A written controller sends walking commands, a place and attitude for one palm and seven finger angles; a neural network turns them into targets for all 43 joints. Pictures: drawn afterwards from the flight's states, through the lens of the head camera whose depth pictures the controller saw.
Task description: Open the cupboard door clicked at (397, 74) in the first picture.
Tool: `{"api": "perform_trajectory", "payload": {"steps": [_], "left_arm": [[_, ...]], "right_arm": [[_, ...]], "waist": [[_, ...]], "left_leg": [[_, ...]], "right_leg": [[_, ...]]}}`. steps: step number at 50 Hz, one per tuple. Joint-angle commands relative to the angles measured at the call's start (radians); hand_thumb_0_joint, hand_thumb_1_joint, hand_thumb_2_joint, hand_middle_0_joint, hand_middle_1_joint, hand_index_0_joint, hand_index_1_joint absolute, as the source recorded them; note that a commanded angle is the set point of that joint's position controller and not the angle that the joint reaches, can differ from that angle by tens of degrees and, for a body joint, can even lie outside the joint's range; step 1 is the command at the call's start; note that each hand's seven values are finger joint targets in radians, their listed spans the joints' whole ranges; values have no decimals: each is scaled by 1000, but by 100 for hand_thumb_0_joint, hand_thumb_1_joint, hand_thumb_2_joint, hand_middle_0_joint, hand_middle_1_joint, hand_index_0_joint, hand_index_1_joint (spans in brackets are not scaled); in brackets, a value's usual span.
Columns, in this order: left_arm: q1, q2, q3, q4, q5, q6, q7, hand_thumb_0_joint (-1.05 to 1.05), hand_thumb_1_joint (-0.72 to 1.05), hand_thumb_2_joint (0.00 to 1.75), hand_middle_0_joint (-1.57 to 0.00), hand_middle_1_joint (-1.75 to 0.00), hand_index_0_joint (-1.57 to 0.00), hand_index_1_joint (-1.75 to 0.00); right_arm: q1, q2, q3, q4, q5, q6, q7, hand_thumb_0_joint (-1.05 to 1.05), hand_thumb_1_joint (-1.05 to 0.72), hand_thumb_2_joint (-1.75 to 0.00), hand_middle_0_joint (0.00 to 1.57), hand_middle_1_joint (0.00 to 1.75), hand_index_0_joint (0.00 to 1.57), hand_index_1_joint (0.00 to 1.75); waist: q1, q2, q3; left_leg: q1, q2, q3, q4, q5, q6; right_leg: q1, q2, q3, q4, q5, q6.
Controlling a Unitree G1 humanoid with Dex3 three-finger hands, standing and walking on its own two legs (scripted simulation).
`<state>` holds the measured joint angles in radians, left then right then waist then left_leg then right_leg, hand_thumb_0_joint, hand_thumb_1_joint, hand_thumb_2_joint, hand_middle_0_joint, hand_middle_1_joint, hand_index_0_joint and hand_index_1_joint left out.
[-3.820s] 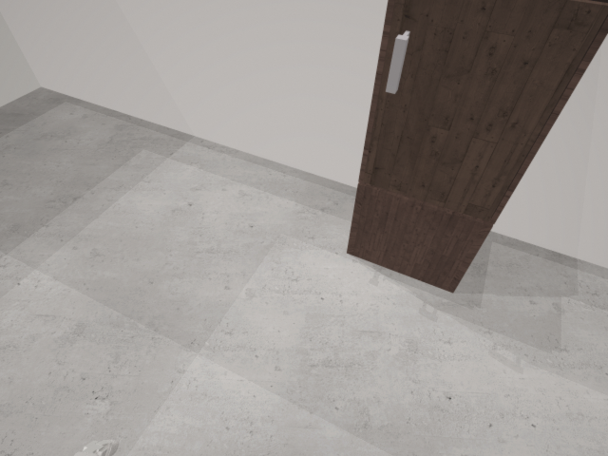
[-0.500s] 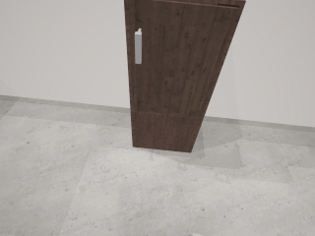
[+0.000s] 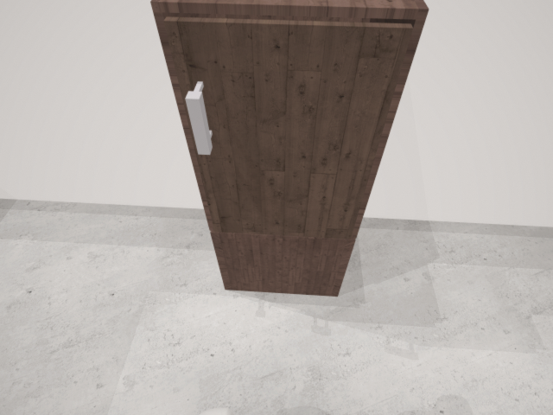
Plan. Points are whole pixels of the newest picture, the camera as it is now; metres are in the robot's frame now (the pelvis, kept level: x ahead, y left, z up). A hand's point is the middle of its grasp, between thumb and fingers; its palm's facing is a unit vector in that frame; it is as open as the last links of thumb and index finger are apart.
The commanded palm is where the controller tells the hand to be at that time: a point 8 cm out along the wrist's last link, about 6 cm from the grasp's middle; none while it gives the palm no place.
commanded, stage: come to a stop and stand still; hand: left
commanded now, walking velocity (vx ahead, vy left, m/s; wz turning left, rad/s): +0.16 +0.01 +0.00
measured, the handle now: (202, 118) +0.62 +0.17 +0.08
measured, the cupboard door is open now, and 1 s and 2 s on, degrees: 0 0 0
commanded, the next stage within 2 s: look again from close up in 1.86 s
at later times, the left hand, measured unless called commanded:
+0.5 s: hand out of the picture +0.09 +0.21 -0.18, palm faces +0.04 -0.97 -0.24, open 7.4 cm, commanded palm none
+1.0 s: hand out of the picture +0.05 +0.20 -0.17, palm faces +0.03 -0.97 -0.24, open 7.3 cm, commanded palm none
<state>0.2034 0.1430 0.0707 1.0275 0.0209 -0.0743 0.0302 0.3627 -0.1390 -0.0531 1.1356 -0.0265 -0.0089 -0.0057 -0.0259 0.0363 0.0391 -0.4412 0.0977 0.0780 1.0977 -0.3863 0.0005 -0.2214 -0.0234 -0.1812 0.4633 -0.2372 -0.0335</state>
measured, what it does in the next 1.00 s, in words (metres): steps on the spot: left foot, then right foot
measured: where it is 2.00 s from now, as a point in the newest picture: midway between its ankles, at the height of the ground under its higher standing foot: outside the picture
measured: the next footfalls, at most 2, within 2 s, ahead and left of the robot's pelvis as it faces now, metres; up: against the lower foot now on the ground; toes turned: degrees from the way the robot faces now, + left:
left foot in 0.16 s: +0.17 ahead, +0.13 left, +0.00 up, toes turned +7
right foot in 0.56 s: +0.07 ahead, -0.12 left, +0.00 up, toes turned -4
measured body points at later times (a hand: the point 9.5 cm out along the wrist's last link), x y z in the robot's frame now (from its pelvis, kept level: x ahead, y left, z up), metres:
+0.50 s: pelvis +0.04 +0.01 +0.00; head +0.08 +0.02 +0.44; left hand +0.09 +0.26 -0.16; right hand +0.15 -0.21 -0.15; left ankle +0.13 +0.13 -0.74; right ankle +0.01 -0.12 -0.70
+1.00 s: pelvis +0.03 +0.01 +0.00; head +0.05 +0.01 +0.45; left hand +0.05 +0.25 -0.16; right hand +0.05 -0.24 -0.15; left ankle +0.02 +0.12 -0.74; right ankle +0.02 -0.13 -0.74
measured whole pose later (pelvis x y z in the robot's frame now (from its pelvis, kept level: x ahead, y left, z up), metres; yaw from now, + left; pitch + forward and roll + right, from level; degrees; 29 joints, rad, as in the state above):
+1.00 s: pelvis +0.03 +0.01 +0.00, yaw +1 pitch +0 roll +0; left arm 0.27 0.19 0.03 1.03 0.02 0.00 0.03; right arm 0.31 -0.20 -0.03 1.00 -0.03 -0.01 -0.02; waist 0.00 0.00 0.04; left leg -0.24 0.01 0.05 0.54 -0.31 0.01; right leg -0.25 -0.08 -0.09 0.55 -0.30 0.01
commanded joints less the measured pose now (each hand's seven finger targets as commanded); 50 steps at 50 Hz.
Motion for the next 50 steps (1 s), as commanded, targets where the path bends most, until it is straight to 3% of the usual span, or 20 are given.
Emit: {"api": "perform_trajectory", "payload": {"steps": [1,5,7,11,14,18,24,26,27,28,29,30,34,38,41,43,44,45,47,50], "left_arm": [[106,94,-10,17,6,-1,-5,0,90,90,-20,-30,-20,-30],[86,111,-16,29,2,18,0,0,90,90,-20,-30,-20,-30],[85,108,-25,38,-6,34,6,0,90,90,-20,-30,-20,-30],[192,98,-28,35,-13,86,22,0,90,90,-20,-30,-20,-30],[145,107,-10,14,-6,101,16,0,90,90,-20,-30,-20,-30],[133,96,9,-31,-3,119,5,0,90,90,-20,-30,-20,-30],[165,61,-2,-55,2,113,-5,0,90,90,-20,-30,-20,-30],[256,56,-7,-12,4,98,-4,0,90,90,-20,-30,-20,-30],[285,91,-7,1,13,89,-1,0,90,90,-20,-30,-20,-30],[237,157,-8,-20,21,74,2,0,90,90,-20,-30,-20,-30],[141,215,-6,-60,16,81,3,0,90,90,-20,-30,-20,-30],[79,231,3,-78,13,71,7,0,90,90,-20,-30,-20,-30],[29,173,-7,-61,6,56,3,0,90,90,-20,-30,-20,-30],[131,173,-3,-16,6,53,4,0,90,90,-20,-30,-20,-30],[134,173,1,15,1,56,12,0,90,90,-20,-30,-20,-30],[114,145,-7,25,-11,60,12,0,90,90,-20,-30,-20,-30],[56,347,-21,-68,-1,24,8,0,90,90,-20,-30,-20,-30],[74,251,16,-80,2,16,13,0,90,90,-20,-30,-20,-30],[94,206,-10,-78,-8,37,14,0,90,90,-20,-30,-20,-30],[107,165,-23,-90,1,71,7,0,90,90,-20,-30,-20,-30]], "right_arm": [[12,10,3,-74,2,-10,10,0,-90,-90,20,30,20,30],[-38,-2,24,-82,9,-18,1,0,-90,-90,20,30,20,30],[-14,-43,23,-62,11,-20,-7,0,-90,-90,20,30,20,30],[-40,-190,-7,-81,18,-8,-41,0,-90,-90,20,30,20,30],[-118,-207,-24,-121,9,12,-53,0,-90,-90,20,30,20,30],[-187,-207,-40,-163,7,20,-47,0,-90,-90,20,30,20,30],[-233,-193,-48,-183,-4,25,-23,0,-90,-90,20,30,20,30],[-242,-180,-45,-178,0,34,-12,0,-90,-90,20,30,20,30],[-225,-135,-39,-176,8,39,-6,0,-90,-90,20,30,20,30],[-208,-64,-22,-186,20,47,0,0,-90,-90,20,30,20,30],[-238,-63,-16,-207,15,51,10,0,-90,-90,20,30,20,30],[-250,-84,-18,-203,9,56,12,0,-90,-90,20,30,20,30],[-120,-94,-12,-128,9,36,13,0,-90,-90,20,30,20,30],[-137,-91,-2,-137,11,25,0,0,-90,-90,20,30,20,30],[-98,-80,8,-117,16,17,-12,0,-90,-90,20,30,20,30],[-28,-91,14,-78,16,0,-19,0,-90,-90,20,30,20,30],[-124,-275,-1,-194,2,-5,-8,0,-90,-90,20,30,20,30],[-48,-280,-20,-236,-10,-45,-11,0,-90,-90,20,30,20,30],[-66,-207,-13,-233,1,-46,-32,0,-90,-90,20,30,20,30],[-28,-210,-11,-255,2,-23,-40,0,-90,-90,20,30,20,30]], "waist": [[2,-141,10],[9,-137,-5],[-5,-125,-44],[11,276,-89],[8,141,-77],[18,80,-148],[30,156,-115],[72,98,-97],[78,-20,-63],[51,-240,-7],[46,-242,64],[50,-310,95],[13,-165,66],[65,-189,18],[59,-191,-43],[36,-124,-87],[11,-125,93],[11,84,-170],[16,221,-273],[20,14,-105]], "left_leg": [[-12,24,12,-205,79,-23],[114,-20,26,-468,190,-33],[277,-9,8,-640,470,-31],[374,277,-228,-708,1223,167],[357,292,-195,-692,1089,218],[333,262,-140,-708,820,197],[166,218,-173,-803,186,155],[39,139,-121,-794,-75,87],[-24,64,-69,-703,-143,37],[-49,-30,-8,-515,-123,-27],[2,-44,-27,-416,-97,-27],[9,-37,-67,-341,-56,-15],[36,-46,-53,-298,61,-19],[25,-52,-39,-397,3,-33],[126,-55,-25,-591,53,-35],[298,-25,-54,-742,298,-16],[246,-40,-121,-693,246,16],[245,2,-117,-680,433,19],[371,10,-132,-589,721,34],[247,35,-148,-604,581,55]], "right_leg": [[-14,-247,156,-232,307,-127],[28,-194,110,-123,480,-90],[9,-146,83,-24,435,-28],[-81,-30,85,301,-307,72],[-192,-33,177,562,-366,57],[-227,-19,195,652,-272,74],[-63,-29,128,302,-239,47],[109,-4,72,73,-88,43],[141,-45,130,-73,-103,35],[0,-245,440,-276,-401,-39],[-195,-349,537,-392,-553,-94],[-253,-339,565,-417,-542,-98],[-99,-239,325,-264,-94,-71],[68,-270,319,-178,221,-106],[128,-261,296,-88,417,-101],[69,-186,236,-12,369,-39],[-12,-102,181,-57,222,-19],[99,-137,199,81,267,-36],[52,-93,151,122,241,-25],[-8,-58,125,87,99,-7]]}}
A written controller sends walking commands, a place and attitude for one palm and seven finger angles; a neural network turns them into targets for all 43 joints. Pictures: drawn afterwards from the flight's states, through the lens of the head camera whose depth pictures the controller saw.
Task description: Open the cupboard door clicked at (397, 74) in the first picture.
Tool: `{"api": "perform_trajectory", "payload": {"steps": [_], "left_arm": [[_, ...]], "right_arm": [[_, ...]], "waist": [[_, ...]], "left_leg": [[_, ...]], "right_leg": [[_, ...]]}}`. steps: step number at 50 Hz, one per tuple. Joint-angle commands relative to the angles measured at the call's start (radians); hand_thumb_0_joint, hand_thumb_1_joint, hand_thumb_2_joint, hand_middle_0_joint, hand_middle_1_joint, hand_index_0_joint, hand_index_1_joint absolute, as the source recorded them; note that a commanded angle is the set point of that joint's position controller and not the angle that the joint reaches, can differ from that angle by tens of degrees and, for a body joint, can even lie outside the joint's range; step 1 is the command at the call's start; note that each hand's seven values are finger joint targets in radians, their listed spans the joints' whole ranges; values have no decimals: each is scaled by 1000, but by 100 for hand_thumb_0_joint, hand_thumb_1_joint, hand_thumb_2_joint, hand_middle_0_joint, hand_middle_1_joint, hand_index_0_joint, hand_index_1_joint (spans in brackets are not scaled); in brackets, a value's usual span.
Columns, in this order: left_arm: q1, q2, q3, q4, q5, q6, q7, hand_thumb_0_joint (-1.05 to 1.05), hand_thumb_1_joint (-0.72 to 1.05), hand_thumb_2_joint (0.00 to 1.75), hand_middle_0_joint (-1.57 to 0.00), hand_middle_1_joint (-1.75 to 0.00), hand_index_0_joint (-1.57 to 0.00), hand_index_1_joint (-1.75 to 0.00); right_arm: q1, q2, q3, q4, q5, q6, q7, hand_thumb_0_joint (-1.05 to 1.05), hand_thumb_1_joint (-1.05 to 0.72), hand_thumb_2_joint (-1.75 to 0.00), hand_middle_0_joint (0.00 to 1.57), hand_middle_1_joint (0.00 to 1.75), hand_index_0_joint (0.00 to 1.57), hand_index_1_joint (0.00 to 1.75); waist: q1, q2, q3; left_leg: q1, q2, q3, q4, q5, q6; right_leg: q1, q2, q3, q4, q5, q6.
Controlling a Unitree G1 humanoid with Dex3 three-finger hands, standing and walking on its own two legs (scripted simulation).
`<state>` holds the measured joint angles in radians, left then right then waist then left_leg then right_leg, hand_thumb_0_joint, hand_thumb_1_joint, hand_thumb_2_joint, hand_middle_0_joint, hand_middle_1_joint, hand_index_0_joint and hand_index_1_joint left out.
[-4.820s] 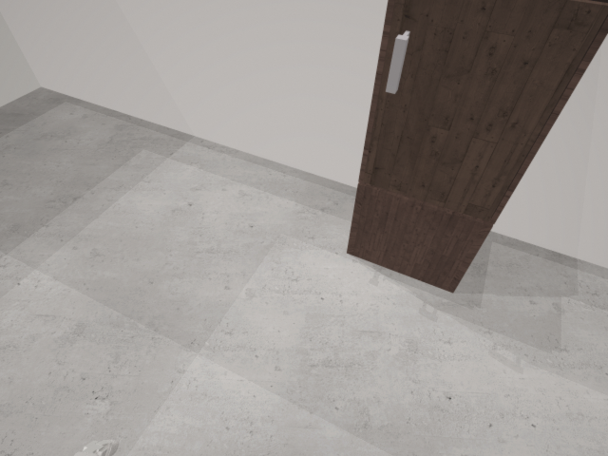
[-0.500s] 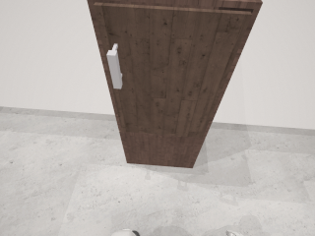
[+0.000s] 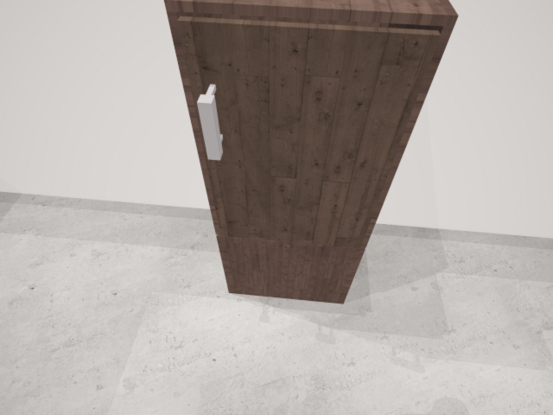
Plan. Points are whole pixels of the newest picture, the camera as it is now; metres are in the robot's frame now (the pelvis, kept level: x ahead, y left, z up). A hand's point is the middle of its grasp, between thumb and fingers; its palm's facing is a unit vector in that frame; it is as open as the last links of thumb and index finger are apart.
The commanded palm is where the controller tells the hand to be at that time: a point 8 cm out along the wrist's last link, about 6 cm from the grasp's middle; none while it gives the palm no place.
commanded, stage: come to a stop and stand still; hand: left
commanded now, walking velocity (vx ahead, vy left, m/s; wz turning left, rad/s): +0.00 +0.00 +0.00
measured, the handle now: (213, 122) +0.59 +0.16 +0.09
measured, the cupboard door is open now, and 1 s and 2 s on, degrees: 0 0 0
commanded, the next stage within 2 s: look again from close up in 0.86 s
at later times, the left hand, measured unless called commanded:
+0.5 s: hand out of the picture +0.02 +0.22 -0.15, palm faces -0.02 -0.95 -0.31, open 7.4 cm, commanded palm none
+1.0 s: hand out of the picture -0.02 +0.18 -0.16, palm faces -0.01 -0.97 -0.25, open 7.4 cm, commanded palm none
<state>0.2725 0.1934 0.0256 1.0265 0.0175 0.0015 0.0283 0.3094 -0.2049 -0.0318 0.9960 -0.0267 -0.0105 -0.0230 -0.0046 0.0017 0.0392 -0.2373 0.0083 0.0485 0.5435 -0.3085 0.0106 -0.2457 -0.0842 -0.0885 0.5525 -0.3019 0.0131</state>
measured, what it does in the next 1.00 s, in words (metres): shifts its weight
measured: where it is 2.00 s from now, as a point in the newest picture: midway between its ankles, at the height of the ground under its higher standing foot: outside the picture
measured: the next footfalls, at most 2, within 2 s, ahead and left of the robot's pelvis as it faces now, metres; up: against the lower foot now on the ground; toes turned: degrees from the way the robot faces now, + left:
none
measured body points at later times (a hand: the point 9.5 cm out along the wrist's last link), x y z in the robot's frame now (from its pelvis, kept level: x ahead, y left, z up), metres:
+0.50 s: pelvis -0.04 +0.00 +0.01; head -0.06 -0.01 +0.46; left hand +0.02 +0.27 -0.12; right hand +0.02 -0.27 -0.13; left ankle -0.01 +0.11 -0.73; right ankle -0.01 -0.14 -0.73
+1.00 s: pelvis -0.05 -0.02 +0.01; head -0.06 -0.02 +0.46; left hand -0.02 +0.23 -0.14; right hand -0.06 -0.26 -0.15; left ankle -0.01 +0.11 -0.73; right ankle -0.01 -0.14 -0.73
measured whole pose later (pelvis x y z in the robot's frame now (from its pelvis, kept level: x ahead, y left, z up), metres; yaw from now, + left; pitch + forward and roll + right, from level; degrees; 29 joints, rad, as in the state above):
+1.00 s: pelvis -0.05 -0.02 +0.01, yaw -1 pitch -2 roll +0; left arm 0.26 0.21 0.00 1.09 0.02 0.01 0.02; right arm 0.29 -0.22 -0.01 1.11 -0.02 0.00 -0.01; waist -0.01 0.01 0.02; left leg -0.21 0.04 0.05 0.43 -0.18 -0.02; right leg -0.22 -0.04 -0.08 0.43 -0.17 0.00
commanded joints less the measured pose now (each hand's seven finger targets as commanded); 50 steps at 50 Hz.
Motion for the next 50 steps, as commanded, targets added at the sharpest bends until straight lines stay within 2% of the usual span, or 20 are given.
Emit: {"api": "perform_trajectory", "payload": {"steps": [1,3,4,5,9,10,13,16,19,23,34,41,46,50], "left_arm": [[30,122,25,-102,8,1,6,0,90,90,-20,-30,-20,-30],[19,141,27,-123,8,6,2,0,90,90,-20,-30,-20,-30],[15,151,27,-126,8,4,0,0,90,90,-20,-30,-20,-30],[9,164,29,-131,7,4,-1,0,90,90,-20,-30,-20,-30],[-18,187,25,-137,6,3,-5,0,90,90,-20,-30,-20,-30],[-27,197,26,-138,6,2,-6,0,90,90,-20,-30,-20,-30],[-51,217,24,-139,7,-1,-8,0,90,90,-20,-30,-20,-30],[-48,224,22,-133,7,-4,-10,0,90,90,-20,-30,-20,-30],[-51,230,20,-126,8,-8,-11,0,90,90,-20,-30,-20,-30],[-48,240,17,-104,5,-13,-13,0,90,90,-20,-30,-20,-30],[-24,233,10,-27,1,-20,-10,0,90,90,-20,-30,-20,-30],[-11,204,9,5,-1,-17,-6,0,90,90,-20,-30,-20,-30],[6,170,7,14,-1,-15,-3,0,90,90,-20,-30,-20,-30],[18,147,3,19,0,-13,0,0,90,90,-20,-30,-20,-30]], "right_arm": [[21,-156,-36,-124,3,-20,-23,0,-90,-90,20,30,20,30],[0,-173,-40,-136,2,-21,-20,0,-90,-90,20,30,20,30],[-14,-174,-36,-140,2,-24,-17,0,-90,-90,20,30,20,30],[-23,-178,-38,-142,2,-24,-16,0,-90,-90,20,30,20,30],[-71,-191,-35,-145,4,-25,-7,0,-90,-90,20,30,20,30],[-77,-196,-36,-143,4,-25,-4,0,-90,-90,20,30,20,30],[-95,-215,-37,-138,4,-22,2,0,-90,-90,20,30,20,30],[-105,-218,-35,-128,5,-22,6,0,-90,-90,20,30,20,30],[-98,-215,-33,-115,6,-20,9,0,-90,-90,20,30,20,30],[-98,-227,-30,-89,8,-20,11,0,-90,-90,20,30,20,30],[-46,-205,-18,8,12,-13,11,0,-90,-90,20,30,20,30],[-15,-175,-12,48,12,-7,9,0,-90,-90,20,30,20,30],[4,-142,-7,62,12,-7,7,0,-90,-90,20,30,20,30],[9,-118,-5,70,13,-5,6,0,-90,-90,20,30,20,30]], "waist": [[-1,20,-61],[5,21,-32],[9,54,-35],[8,57,-39],[16,25,6],[13,0,9],[9,6,32],[12,7,18],[9,-13,4],[7,-5,0],[-1,-5,7],[-2,-20,35],[1,-11,26],[4,-10,44]], "left_leg": [[-7,119,-115,-67,435,44],[-40,117,-112,-93,366,47],[-41,110,-111,-99,362,46],[-37,112,-107,-108,350,44],[-66,110,-116,-161,183,44],[-68,108,-116,-172,139,41],[-77,108,-122,-218,28,36],[-72,108,-122,-244,-31,34],[-59,106,-120,-251,-41,30],[-48,101,-116,-255,-51,25],[-15,89,-88,-233,-12,8],[-23,84,-75,-224,-8,2],[-27,87,-74,-227,13,-1],[-37,89,-75,-232,20,-3]], "right_leg": [[14,0,39,-1,171,-53],[10,0,45,2,173,-46],[20,0,49,0,178,-45],[23,-1,51,-4,177,-42],[17,-8,74,-57,120,-30],[16,-13,80,-71,109,-29],[3,-16,88,-101,73,-27],[13,-20,93,-123,59,-26],[21,-26,98,-149,44,-26],[14,-36,114,-184,13,-29],[-2,-51,140,-252,-61,-36],[-20,-53,144,-271,-102,-35],[-3,-47,132,-259,-63,-32],[-1,-42,122,-251,-37,-28]]}}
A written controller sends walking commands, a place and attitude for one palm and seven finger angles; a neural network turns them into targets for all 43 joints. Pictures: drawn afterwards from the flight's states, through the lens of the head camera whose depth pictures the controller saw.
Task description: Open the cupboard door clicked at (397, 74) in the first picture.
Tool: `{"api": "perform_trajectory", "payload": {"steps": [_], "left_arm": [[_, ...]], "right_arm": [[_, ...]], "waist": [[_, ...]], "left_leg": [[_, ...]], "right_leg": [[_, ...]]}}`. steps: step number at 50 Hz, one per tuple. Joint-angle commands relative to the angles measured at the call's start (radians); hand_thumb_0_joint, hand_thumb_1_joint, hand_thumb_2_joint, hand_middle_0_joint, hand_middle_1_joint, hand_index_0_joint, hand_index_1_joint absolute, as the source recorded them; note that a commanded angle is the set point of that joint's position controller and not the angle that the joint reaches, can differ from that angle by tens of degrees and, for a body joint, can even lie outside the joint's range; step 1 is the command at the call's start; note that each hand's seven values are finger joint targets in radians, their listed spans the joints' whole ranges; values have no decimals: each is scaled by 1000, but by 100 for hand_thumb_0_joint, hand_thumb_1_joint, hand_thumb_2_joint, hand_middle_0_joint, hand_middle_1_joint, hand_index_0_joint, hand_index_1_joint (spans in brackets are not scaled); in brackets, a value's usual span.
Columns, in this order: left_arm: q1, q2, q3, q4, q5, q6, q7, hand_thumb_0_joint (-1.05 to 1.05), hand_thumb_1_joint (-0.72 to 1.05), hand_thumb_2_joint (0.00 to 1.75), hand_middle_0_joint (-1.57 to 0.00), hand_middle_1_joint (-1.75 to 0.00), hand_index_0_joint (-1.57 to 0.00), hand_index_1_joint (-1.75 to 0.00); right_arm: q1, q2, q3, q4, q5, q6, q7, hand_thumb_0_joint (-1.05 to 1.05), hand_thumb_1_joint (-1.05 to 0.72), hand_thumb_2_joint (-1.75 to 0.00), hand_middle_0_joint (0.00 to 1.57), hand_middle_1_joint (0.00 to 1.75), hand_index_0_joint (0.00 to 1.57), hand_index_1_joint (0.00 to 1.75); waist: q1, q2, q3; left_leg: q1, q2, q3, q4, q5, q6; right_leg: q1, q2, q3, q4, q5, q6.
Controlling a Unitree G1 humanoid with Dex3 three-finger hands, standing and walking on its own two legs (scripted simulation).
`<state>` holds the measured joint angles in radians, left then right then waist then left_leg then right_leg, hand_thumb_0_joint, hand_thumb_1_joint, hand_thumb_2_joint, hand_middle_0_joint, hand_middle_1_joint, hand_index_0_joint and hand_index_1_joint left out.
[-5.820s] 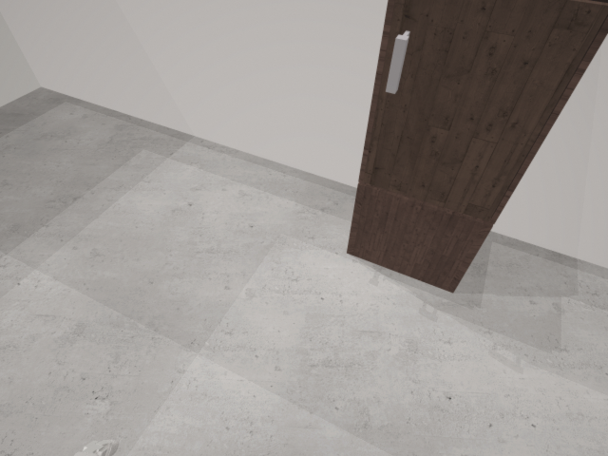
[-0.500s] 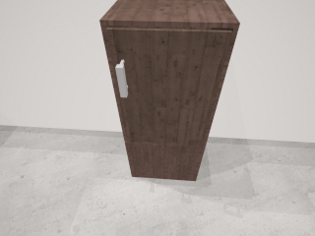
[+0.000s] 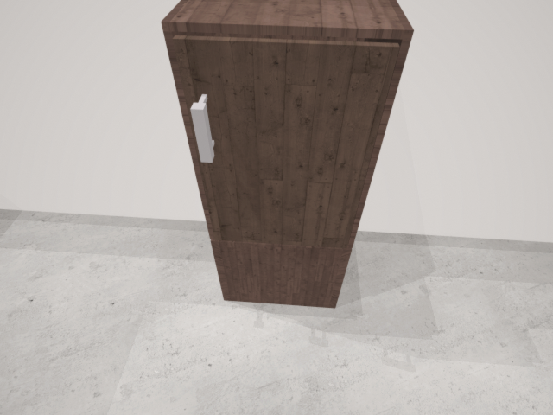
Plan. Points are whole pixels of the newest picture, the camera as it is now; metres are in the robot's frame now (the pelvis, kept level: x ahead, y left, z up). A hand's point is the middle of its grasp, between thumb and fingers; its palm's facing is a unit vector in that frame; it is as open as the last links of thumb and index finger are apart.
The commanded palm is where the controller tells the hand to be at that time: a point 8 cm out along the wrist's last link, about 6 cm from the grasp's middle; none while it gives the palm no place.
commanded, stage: look again from close up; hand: left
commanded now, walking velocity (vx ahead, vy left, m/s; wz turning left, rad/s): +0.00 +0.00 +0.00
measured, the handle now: (205, 128) +0.64 +0.19 +0.08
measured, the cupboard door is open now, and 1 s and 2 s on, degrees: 0 0 0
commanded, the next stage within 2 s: shuffle to correct the standing spot in 0.42 s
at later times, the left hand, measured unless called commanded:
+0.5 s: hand out of the picture +0.00 +0.17 -0.18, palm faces +0.03 -0.98 -0.18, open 7.4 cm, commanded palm none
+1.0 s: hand out of the picture +0.02 +0.17 -0.19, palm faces +0.08 -0.99 -0.15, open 7.4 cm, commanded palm none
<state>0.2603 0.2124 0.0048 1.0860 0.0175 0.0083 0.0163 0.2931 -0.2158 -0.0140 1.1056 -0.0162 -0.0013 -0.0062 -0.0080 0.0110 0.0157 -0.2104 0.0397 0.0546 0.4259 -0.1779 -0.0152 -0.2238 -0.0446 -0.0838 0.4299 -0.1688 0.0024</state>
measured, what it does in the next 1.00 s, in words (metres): shifts its weight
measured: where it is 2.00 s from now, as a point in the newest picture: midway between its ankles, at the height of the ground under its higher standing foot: outside the picture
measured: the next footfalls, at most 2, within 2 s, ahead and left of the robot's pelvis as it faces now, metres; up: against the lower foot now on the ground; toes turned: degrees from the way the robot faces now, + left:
none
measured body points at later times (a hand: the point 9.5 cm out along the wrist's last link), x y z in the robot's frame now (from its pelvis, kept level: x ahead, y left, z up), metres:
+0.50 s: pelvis +0.01 +0.01 +0.00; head +0.01 +0.00 +0.45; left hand +0.00 +0.23 -0.16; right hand +0.01 -0.21 -0.16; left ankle +0.03 +0.13 -0.74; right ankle +0.04 -0.12 -0.74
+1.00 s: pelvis +0.08 +0.02 -0.01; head +0.08 +0.02 +0.44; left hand +0.02 +0.22 -0.17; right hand +0.03 -0.20 -0.17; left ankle +0.03 +0.13 -0.74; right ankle +0.04 -0.12 -0.74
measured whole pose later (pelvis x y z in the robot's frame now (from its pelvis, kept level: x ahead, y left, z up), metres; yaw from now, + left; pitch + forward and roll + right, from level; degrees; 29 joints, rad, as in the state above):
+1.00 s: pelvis +0.08 +0.02 -0.01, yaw -1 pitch +0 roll +0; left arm 0.43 0.12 0.04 1.11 0.03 0.00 0.01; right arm 0.40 -0.13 -0.02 1.10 -0.02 -0.02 -0.02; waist 0.01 -0.01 -0.01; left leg -0.21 0.03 0.07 0.60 -0.39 0.00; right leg -0.23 -0.05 -0.05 0.59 -0.37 0.02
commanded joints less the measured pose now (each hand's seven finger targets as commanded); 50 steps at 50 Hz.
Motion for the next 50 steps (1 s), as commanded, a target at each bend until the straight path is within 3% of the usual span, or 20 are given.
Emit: {"api": "perform_trajectory", "payload": {"steps": [1,13,26,29,32,38,42,44,47,48,49,50], "left_arm": [[33,122,25,-40,0,-21,13,0,90,90,-20,-30,-20,-30],[78,54,20,-33,0,-21,20,0,90,90,-20,-30,-20,-30],[112,24,20,-19,2,-21,23,0,90,90,-20,-30,-20,-30],[135,16,21,-6,6,-19,20,0,90,90,-20,-30,-20,-30],[158,14,32,-11,13,-8,13,0,90,90,-20,-30,-20,-30],[197,8,46,-22,10,-15,0,0,90,90,-20,-30,-20,-30],[217,16,54,-21,8,-27,0,0,90,90,-20,-30,-20,-30],[222,21,59,-18,9,-26,1,0,90,90,-20,-30,-20,-30],[225,15,59,-12,6,-33,0,0,90,90,-20,-30,-20,-30],[215,1,57,-12,6,-33,1,0,90,90,-20,-30,-20,-30],[195,-20,51,-16,7,-30,4,0,90,90,-20,-30,-20,-30],[189,-43,42,-16,8,-29,10,0,90,90,-20,-30,-20,-30]], "right_arm": [[31,-102,-21,-39,3,-15,-11,0,-90,-90,20,30,20,30],[52,-42,-18,-31,6,-16,-17,0,-90,-90,20,30,20,30],[67,-19,-20,-26,8,-14,-21,0,-90,-90,20,30,20,30],[87,-15,-19,-15,1,-9,-21,0,-90,-90,20,30,20,30],[92,-22,-27,-23,-6,3,-19,0,-90,-90,20,30,20,30],[112,-6,-28,-44,-6,-6,-20,0,-90,-90,20,30,20,30],[131,12,-24,-51,-4,-22,-19,0,-90,-90,20,30,20,30],[127,19,-24,-56,-2,-24,-17,0,-90,-90,20,30,20,30],[152,25,-18,-49,0,-38,-19,0,-90,-90,20,30,20,30],[164,19,-18,-42,2,-42,-22,0,-90,-90,20,30,20,30],[187,5,-18,-25,5,-45,-29,0,-90,-90,20,30,20,30],[216,-17,-19,-5,5,-48,-38,0,-90,-90,20,30,20,30]], "waist": [[7,-28,57],[8,-12,42],[7,-4,68],[7,-5,61],[15,-4,132],[19,-33,134],[19,-61,105],[19,-81,137],[7,-52,125],[-1,-18,116],[-9,42,104],[-14,118,68]], "left_leg": [[-58,57,-79,-111,-93,23],[-36,63,-72,-103,-32,19],[-41,65,-76,-116,-65,22],[-39,59,-74,-127,-228,24],[-118,58,-88,-137,-401,38],[-133,42,-77,-57,-374,56],[-139,22,-46,19,-288,54],[-149,9,-26,63,-272,51],[-100,14,-16,77,-159,53],[-48,34,-33,49,-75,57],[21,77,-72,22,108,67],[92,129,-114,12,389,84]], "right_leg": [[-15,-82,118,-125,-155,-18],[-5,-74,96,-94,-62,-11],[-18,-70,92,-92,-68,-9],[-27,-60,90,-100,-215,-9],[-82,-46,99,-89,-379,-12],[-96,-58,147,-70,-402,-45],[-54,-90,191,-68,-384,-75],[-71,-102,203,-75,-402,-86],[-63,-97,171,-18,-270,-89],[-81,-74,131,33,-172,-75],[-103,-37,67,110,-24,-51],[-106,-13,11,187,51,-26]]}}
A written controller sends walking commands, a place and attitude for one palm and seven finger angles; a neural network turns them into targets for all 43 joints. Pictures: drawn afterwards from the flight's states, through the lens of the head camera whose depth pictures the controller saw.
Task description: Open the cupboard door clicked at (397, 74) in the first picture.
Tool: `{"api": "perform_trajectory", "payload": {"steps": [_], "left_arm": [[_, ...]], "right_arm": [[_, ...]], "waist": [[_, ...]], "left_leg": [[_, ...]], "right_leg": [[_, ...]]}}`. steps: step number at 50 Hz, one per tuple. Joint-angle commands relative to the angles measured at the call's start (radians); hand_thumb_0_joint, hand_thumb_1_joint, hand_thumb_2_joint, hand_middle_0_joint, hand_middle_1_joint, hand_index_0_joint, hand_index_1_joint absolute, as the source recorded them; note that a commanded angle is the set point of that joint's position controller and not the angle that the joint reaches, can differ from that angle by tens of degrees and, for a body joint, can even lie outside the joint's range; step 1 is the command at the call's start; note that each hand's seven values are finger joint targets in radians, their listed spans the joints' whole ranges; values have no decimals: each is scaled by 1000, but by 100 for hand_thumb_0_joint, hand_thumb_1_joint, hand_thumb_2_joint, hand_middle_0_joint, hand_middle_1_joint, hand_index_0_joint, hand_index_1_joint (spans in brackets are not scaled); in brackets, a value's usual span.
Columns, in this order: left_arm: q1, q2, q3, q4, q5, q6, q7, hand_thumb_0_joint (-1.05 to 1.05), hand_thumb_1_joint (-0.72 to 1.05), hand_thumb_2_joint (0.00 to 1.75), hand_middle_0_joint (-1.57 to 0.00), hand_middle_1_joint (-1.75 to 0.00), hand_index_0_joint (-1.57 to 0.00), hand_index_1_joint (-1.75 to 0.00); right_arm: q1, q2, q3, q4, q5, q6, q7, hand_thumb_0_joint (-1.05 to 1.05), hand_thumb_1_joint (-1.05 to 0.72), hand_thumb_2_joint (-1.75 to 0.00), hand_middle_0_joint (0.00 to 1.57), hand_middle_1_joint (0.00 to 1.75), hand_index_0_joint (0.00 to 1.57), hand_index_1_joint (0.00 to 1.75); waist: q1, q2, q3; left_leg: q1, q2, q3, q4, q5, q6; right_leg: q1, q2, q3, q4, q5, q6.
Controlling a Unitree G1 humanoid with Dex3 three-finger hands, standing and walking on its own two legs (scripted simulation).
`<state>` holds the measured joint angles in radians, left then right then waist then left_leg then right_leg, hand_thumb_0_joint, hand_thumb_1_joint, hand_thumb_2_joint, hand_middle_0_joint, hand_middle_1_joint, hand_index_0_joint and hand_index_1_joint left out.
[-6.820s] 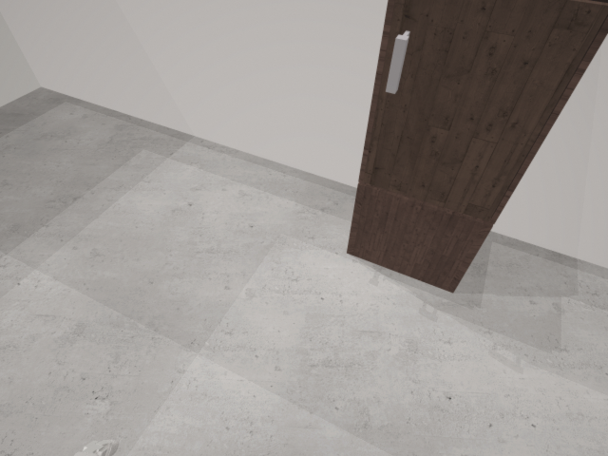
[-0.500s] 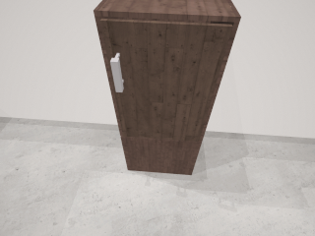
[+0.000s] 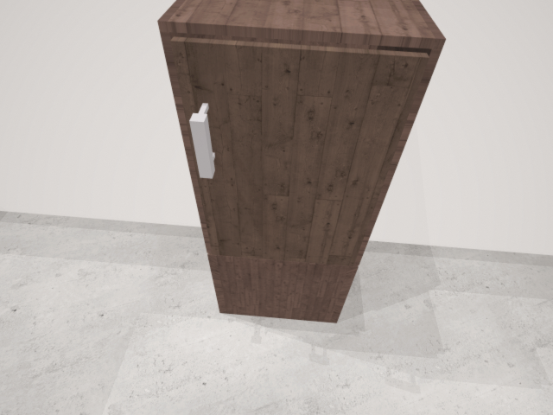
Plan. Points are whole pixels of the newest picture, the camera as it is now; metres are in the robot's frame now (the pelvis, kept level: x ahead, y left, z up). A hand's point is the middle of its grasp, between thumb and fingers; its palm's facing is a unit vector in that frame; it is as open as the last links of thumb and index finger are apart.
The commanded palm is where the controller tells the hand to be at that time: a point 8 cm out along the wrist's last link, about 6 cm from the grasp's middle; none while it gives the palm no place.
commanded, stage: come to a stop and stand still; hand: left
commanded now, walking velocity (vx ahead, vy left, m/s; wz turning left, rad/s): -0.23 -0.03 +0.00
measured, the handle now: (205, 140) +0.56 +0.18 +0.09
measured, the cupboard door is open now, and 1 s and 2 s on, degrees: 0 0 0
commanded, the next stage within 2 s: look again from close up in 1.36 s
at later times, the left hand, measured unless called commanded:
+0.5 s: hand out of the picture +0.09 +0.19 -0.16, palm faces +0.02 -0.96 -0.28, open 7.3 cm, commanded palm none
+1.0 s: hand out of the picture -0.04 +0.18 -0.16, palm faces +0.01 -0.98 -0.19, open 7.4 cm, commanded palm none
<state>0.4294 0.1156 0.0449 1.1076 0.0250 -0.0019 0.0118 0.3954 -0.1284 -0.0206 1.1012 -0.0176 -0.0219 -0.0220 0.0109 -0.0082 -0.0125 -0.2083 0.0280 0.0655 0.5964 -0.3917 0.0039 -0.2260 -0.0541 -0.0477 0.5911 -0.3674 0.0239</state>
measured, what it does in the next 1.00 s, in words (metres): stands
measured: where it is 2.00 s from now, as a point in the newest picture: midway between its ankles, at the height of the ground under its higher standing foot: outside the picture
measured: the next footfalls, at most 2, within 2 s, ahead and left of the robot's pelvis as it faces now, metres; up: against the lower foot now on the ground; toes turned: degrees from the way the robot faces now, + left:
none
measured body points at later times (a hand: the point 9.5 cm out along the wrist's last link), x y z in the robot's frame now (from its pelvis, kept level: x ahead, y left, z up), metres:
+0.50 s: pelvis +0.01 -0.01 +0.00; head +0.06 -0.03 +0.45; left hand +0.08 +0.24 -0.14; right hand +0.03 -0.26 -0.16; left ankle -0.03 +0.11 -0.70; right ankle -0.02 -0.13 -0.73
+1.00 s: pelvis -0.01 +0.01 +0.02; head -0.01 +0.01 +0.47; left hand -0.04 +0.23 -0.15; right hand +0.02 -0.23 -0.14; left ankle +0.01 +0.11 -0.73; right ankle -0.02 -0.13 -0.73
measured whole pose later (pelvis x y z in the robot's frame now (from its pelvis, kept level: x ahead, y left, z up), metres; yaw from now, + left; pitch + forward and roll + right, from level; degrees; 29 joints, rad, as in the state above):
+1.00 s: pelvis -0.01 +0.01 +0.02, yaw -2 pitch -2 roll +0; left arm 0.32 0.16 0.01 1.13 0.02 0.01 0.03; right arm 0.22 -0.17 -0.02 1.10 -0.01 -0.01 -0.02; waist 0.02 -0.01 0.03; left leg -0.18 0.01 0.09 0.39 -0.18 0.02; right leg -0.14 -0.06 -0.08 0.39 -0.22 0.03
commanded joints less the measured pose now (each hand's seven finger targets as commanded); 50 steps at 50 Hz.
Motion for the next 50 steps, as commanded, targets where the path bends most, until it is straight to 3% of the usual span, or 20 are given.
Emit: {"api": "perform_trajectory", "payload": {"steps": [1,3,5,7,10,14,16,17,18,19,20,23,25,27,28,29,30,32,36,50], "left_arm": [[25,38,-7,-34,-3,-16,22,0,90,90,-20,-30,-20,-30],[47,51,-7,-17,-11,-15,34,0,90,90,-20,-30,-20,-30],[46,92,4,-19,-11,-10,42,0,90,90,-20,-30,-20,-30],[25,111,13,-44,-6,0,46,0,90,90,-20,-30,-20,-30],[-42,112,25,-93,1,11,41,0,90,90,-20,-30,-20,-30],[-153,94,32,-155,1,20,25,0,90,90,-20,-30,-20,-30],[-119,104,34,-156,1,19,21,0,90,90,-20,-30,-20,-30],[-77,128,39,-143,2,13,22,0,90,90,-20,-30,-20,-30],[-35,178,46,-127,5,5,30,0,90,90,-20,-30,-20,-30],[10,217,49,-107,4,-3,39,0,90,90,-20,-30,-20,-30],[11,221,41,-97,2,1,41,0,90,90,-20,-30,-20,-30],[-138,198,22,-139,7,6,42,0,90,90,-20,-30,-20,-30],[-196,215,23,-155,9,9,39,0,90,90,-20,-30,-20,-30],[-216,212,20,-152,-6,11,33,0,90,90,-20,-30,-20,-30],[-202,187,15,-155,-13,16,27,0,90,90,-20,-30,-20,-30],[-177,157,10,-156,-11,22,25,0,90,90,-20,-30,-20,-30],[-163,132,5,-151,-9,25,26,0,90,90,-20,-30,-20,-30],[-159,134,1,-117,-5,29,23,0,90,90,-20,-30,-20,-30],[-118,143,-13,-66,-3,7,19,0,90,90,-20,-30,-20,-30],[-59,131,-28,-1,-3,-5,21,0,90,90,-20,-30,-20,-30]], "right_arm": [[112,-116,-11,10,7,-25,-34,0,-90,-90,20,30,20,30],[65,-123,-11,4,12,-16,-45,0,-90,-90,20,30,20,30],[42,-115,-20,-11,17,-7,-49,0,-90,-90,20,30,20,30],[32,-109,-34,-29,16,4,-49,0,-90,-90,20,30,20,30],[24,-131,-58,-34,9,16,-47,0,-90,-90,20,30,20,30],[13,-162,-74,-46,-3,19,-42,0,-90,-90,20,30,20,30],[-28,-168,-69,-63,-2,19,-40,0,-90,-90,20,30,20,30],[-41,-159,-67,-75,0,19,-38,0,-90,-90,20,30,20,30],[-43,-128,-62,-89,6,22,-34,0,-90,-90,20,30,20,30],[-82,-85,-51,-111,9,31,-32,0,-90,-90,20,30,20,30],[-135,-74,-47,-131,12,41,-33,0,-90,-90,20,30,20,30],[-162,-88,-44,-116,12,48,-25,0,-90,-90,20,30,20,30],[-133,-74,-38,-99,11,46,-15,0,-90,-90,20,30,20,30],[-70,-86,-33,-73,7,39,-11,0,-90,-90,20,30,20,30],[-66,-123,-35,-73,3,28,-11,0,-90,-90,20,30,20,30],[-82,-172,-39,-84,-2,17,-9,0,-90,-90,20,30,20,30],[-143,-194,-37,-99,-4,19,-8,0,-90,-90,20,30,20,30],[-205,-180,-27,-105,1,11,-11,0,-90,-90,20,30,20,30],[-175,-149,-24,-86,7,5,-11,0,-90,-90,20,30,20,30],[-119,-136,-9,-24,10,7,-7,0,-90,-90,20,30,20,30]], "waist": [[-22,170,80],[-3,114,68],[-5,47,71],[-11,20,29],[-24,27,4],[-39,133,70],[-6,124,50],[11,80,0],[22,-55,-55],[50,-207,-69],[63,-222,-92],[13,-160,-10],[-18,-138,25],[-46,-112,15],[-39,-22,11],[-17,103,0],[8,129,43],[22,185,100],[4,54,17],[-8,3,94]], "left_leg": [[132,175,-135,-143,885,82],[145,143,-85,-85,1117,49],[101,107,-44,-81,1048,14],[96,94,-24,-73,958,9],[155,120,-28,-72,972,24],[240,207,-115,-117,1080,101],[194,188,-98,-84,1018,83],[119,149,-66,-21,896,51],[-15,81,-8,80,649,7],[-186,-9,25,203,64,-31],[-240,-9,-34,298,-217,-25],[-211,17,-68,319,-156,-29],[-136,16,-24,138,-62,-34],[35,18,1,-101,208,-34],[106,71,-65,-162,399,-11],[57,176,-171,-207,500,39],[-57,211,-200,-243,443,76],[-129,183,-203,-317,314,76],[18,112,-114,-251,334,31],[19,94,-97,-333,156,13]], "right_leg": [[-96,4,-43,33,239,-29],[-11,-15,-16,-69,368,-28],[56,-47,-2,-48,659,-30],[71,-64,2,-2,776,-28],[-3,-43,-16,40,656,-20],[-156,16,-30,17,49,-15],[-65,8,-33,-98,144,-24],[64,-26,-17,-145,440,-33],[216,-132,68,-110,823,-71],[336,-263,159,-92,1240,-155],[352,-325,177,-93,1328,-217],[188,-264,137,-137,967,-242],[103,-219,90,-131,809,-203],[3,-165,64,-90,591,-136],[-60,-105,41,-59,418,-78],[-28,-43,7,-49,207,-25],[24,-17,1,-64,73,-8],[67,-21,-1,-67,74,-7],[62,-57,38,-204,230,-20],[15,-70,45,-286,143,-17]]}}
